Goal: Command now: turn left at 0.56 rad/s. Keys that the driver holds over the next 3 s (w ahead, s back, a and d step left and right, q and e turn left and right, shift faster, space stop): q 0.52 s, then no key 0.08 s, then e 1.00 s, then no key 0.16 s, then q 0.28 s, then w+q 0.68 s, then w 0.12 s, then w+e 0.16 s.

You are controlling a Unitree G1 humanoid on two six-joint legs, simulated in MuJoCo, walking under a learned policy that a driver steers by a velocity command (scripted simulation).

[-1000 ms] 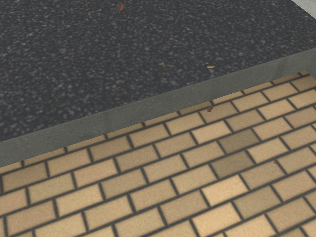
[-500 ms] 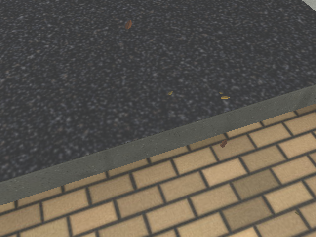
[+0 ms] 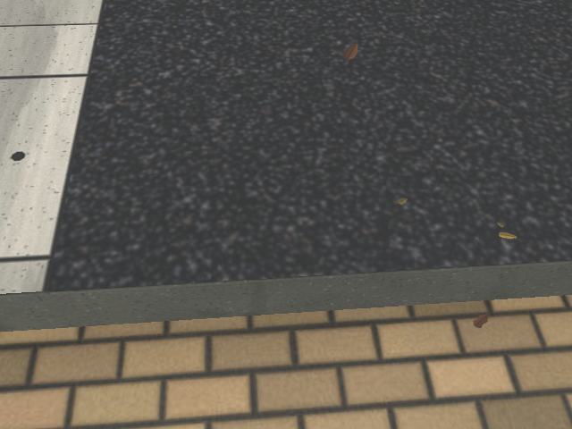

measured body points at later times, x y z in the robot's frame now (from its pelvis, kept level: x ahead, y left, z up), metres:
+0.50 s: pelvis +0.01 -0.01 +0.00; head +0.04 +0.01 +0.45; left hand +0.04 +0.30 -0.11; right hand +0.25 -0.22 -0.09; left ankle -0.03 +0.11 -0.73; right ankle +0.03 -0.15 -0.74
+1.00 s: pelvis +0.01 +0.00 -0.01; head +0.04 -0.01 +0.44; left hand +0.02 +0.31 -0.11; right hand +0.25 -0.20 -0.12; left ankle -0.03 +0.10 -0.74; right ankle +0.02 -0.10 -0.74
